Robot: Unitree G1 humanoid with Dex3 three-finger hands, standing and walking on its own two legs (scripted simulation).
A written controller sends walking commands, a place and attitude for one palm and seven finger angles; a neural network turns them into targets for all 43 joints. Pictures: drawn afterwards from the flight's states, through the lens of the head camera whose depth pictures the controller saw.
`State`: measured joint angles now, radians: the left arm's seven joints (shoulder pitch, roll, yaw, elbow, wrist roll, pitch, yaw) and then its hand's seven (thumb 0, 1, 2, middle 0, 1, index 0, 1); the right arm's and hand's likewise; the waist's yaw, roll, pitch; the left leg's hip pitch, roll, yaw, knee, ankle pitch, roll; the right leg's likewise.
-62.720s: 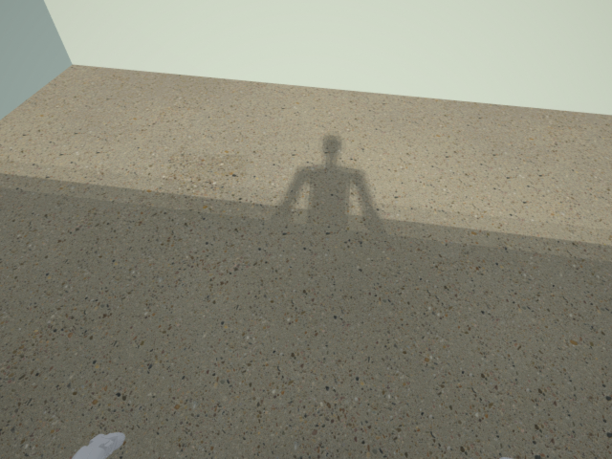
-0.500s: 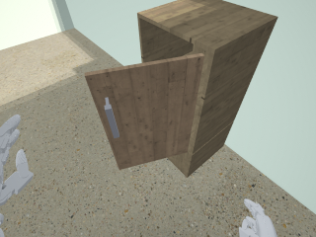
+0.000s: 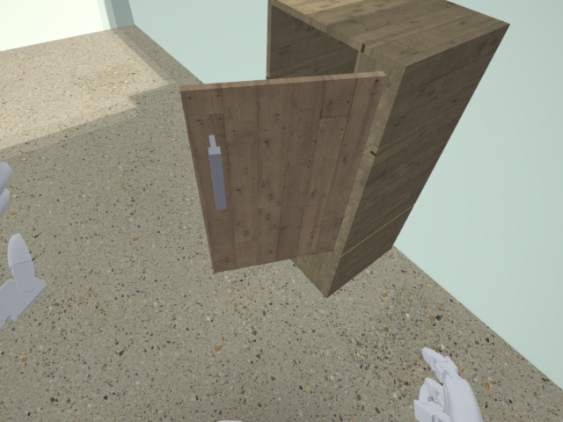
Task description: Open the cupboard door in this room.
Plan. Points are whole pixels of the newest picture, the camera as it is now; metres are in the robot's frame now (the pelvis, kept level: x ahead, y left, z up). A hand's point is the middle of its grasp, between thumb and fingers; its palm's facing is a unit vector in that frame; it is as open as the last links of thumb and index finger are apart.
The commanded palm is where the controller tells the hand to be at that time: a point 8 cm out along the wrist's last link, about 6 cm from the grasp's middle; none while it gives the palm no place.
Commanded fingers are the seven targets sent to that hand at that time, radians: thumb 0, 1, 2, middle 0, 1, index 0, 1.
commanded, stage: step back with the hand held close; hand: left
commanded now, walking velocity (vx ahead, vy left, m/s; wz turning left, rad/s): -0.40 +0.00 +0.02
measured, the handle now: (216, 173) +0.55 +0.17 +0.00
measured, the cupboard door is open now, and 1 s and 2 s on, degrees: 66 66 66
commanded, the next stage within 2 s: stop stepping back and stand still in 0.66 s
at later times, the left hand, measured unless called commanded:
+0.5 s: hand (98, 359) +0.14 +0.18 +0.17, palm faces +0.18 -0.82 -0.55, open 7.4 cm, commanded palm +0.06 +0.25 +0.19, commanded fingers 0.00 0.90 0.90 -0.20 -0.30 -0.20 -0.30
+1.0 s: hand out of the picture -0.05 +0.18 +0.18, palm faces +0.35 -0.76 -0.55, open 7.4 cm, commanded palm -0.10 +0.22 +0.19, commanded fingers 0.00 0.90 0.90 -0.20 -0.30 -0.20 -0.30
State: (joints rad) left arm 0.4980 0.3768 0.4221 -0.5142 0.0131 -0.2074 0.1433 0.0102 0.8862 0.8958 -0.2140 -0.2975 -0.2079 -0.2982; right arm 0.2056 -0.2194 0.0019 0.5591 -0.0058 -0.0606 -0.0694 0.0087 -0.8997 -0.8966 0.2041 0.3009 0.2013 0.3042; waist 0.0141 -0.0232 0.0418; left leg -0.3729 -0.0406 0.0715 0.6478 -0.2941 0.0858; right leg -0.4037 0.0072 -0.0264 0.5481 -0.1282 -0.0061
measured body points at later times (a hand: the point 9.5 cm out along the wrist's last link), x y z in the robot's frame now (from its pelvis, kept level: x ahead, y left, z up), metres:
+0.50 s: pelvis -0.10 -0.04 +0.01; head -0.01 -0.03 +0.45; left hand +0.13 +0.22 +0.20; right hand +0.12 -0.26 -0.07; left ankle +0.05 +0.06 -0.72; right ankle -0.17 -0.13 -0.72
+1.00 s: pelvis -0.24 -0.08 +0.01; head -0.23 -0.06 +0.46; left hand -0.08 +0.22 +0.21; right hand -0.08 -0.30 -0.06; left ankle -0.15 +0.04 -0.72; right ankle -0.26 -0.17 -0.72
